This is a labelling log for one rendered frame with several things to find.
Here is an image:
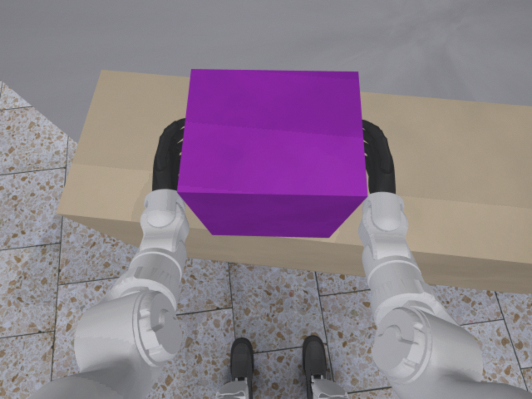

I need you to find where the left robot shin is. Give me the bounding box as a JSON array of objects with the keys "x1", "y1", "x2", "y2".
[{"x1": 215, "y1": 377, "x2": 249, "y2": 399}]

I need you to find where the left robot hand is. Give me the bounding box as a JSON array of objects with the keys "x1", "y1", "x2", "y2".
[{"x1": 152, "y1": 118, "x2": 185, "y2": 191}]

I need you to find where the carton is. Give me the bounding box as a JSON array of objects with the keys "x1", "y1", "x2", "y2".
[{"x1": 177, "y1": 69, "x2": 367, "y2": 238}]

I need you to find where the left robot forearm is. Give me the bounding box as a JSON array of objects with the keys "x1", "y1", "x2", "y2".
[{"x1": 74, "y1": 189, "x2": 190, "y2": 366}]

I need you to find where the right robot forearm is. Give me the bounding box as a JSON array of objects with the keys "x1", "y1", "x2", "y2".
[{"x1": 358, "y1": 192, "x2": 462, "y2": 328}]

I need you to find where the right robot upper arm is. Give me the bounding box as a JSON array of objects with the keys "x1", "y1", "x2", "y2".
[{"x1": 372, "y1": 307, "x2": 532, "y2": 399}]

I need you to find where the pedestal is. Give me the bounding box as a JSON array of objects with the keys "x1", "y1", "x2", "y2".
[{"x1": 56, "y1": 70, "x2": 532, "y2": 294}]

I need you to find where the left robot upper arm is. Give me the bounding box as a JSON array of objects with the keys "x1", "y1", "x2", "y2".
[{"x1": 28, "y1": 290, "x2": 182, "y2": 399}]

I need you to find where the left robot foot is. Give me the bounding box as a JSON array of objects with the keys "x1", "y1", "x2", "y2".
[{"x1": 230, "y1": 337, "x2": 254, "y2": 399}]

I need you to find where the right robot hand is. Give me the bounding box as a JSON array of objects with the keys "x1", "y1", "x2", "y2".
[{"x1": 362, "y1": 120, "x2": 396, "y2": 194}]

